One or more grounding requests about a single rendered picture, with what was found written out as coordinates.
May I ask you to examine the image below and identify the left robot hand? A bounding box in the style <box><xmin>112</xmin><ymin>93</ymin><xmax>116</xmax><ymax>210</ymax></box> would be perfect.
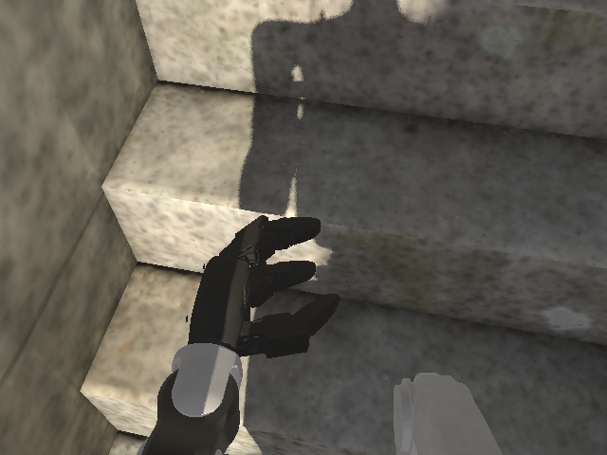
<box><xmin>186</xmin><ymin>215</ymin><xmax>340</xmax><ymax>358</ymax></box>

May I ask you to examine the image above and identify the robot left forearm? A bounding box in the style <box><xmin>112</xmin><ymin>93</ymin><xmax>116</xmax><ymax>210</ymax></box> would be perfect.
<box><xmin>137</xmin><ymin>343</ymin><xmax>243</xmax><ymax>455</ymax></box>

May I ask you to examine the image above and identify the robot right thigh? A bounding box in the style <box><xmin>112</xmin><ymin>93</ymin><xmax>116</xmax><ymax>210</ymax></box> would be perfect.
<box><xmin>394</xmin><ymin>374</ymin><xmax>503</xmax><ymax>455</ymax></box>

